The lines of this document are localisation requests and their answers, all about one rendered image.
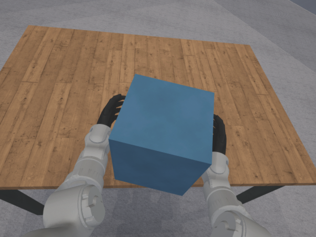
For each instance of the robot left upper arm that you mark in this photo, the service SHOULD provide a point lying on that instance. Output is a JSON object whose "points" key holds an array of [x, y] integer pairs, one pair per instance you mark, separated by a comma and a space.
{"points": [[72, 212]]}

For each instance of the robot right upper arm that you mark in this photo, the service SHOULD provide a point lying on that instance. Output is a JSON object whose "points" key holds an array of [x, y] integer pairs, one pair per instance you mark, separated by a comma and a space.
{"points": [[234, 224]]}

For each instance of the right robot hand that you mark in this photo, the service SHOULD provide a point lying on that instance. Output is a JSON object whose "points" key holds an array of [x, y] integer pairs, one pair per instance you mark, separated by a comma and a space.
{"points": [[219, 135]]}

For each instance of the left robot hand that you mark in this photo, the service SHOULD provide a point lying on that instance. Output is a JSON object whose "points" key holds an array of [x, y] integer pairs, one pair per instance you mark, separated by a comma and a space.
{"points": [[108, 116]]}

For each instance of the table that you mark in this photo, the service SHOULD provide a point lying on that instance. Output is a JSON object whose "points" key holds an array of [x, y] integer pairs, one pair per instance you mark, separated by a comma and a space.
{"points": [[57, 81]]}

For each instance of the left robot forearm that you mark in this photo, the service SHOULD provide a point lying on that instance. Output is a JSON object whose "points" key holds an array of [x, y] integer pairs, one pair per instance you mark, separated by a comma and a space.
{"points": [[92, 162]]}

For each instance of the right robot forearm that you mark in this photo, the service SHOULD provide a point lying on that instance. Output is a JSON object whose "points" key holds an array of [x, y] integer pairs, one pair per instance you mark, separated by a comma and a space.
{"points": [[218, 194]]}

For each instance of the carton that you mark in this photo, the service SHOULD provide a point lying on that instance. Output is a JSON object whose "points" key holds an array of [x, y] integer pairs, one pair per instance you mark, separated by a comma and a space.
{"points": [[163, 135]]}

